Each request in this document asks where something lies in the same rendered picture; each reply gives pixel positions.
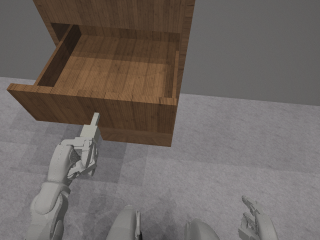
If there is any drawer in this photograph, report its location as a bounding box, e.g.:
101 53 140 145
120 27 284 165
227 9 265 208
6 24 181 134

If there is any cabinet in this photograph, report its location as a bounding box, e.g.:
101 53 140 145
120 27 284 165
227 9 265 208
33 0 196 147

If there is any right robot thigh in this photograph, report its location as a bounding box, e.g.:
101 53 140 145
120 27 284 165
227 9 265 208
184 220 220 240

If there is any robot left hand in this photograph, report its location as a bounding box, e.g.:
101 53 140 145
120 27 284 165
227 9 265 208
47 137 99 187

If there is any left robot forearm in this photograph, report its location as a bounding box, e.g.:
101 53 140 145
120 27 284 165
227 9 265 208
23 181 71 240

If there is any robot right shin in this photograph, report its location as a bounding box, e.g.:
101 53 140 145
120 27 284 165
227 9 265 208
192 218 202 222

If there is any handle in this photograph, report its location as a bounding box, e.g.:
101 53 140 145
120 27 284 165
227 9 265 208
80 112 101 144

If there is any robot right hand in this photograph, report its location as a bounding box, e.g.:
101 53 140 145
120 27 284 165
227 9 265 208
238 195 279 240

